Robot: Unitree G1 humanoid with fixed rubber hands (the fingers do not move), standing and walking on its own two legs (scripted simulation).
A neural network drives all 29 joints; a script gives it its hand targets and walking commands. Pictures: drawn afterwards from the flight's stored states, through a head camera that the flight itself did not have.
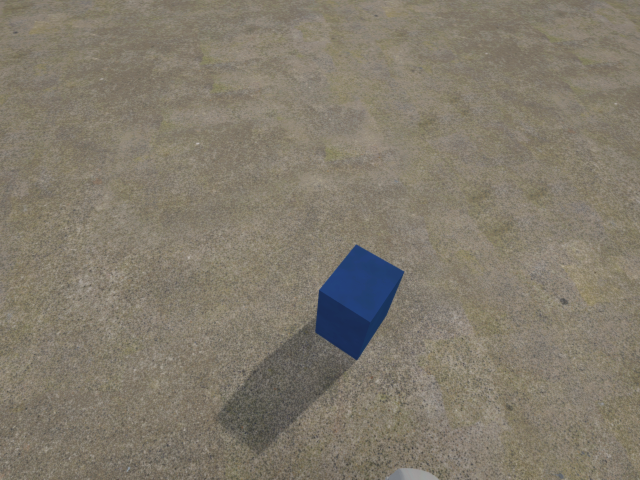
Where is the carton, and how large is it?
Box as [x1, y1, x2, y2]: [315, 245, 403, 359]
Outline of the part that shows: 355,245 319,290 315,332 355,359 357,359 385,316 403,271 361,247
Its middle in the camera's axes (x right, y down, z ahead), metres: +0.12 +0.19 +1.23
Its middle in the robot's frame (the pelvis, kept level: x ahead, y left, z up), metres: +0.68 -0.11 -0.63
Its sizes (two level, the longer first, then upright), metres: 0.202 0.169 0.289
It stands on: the floor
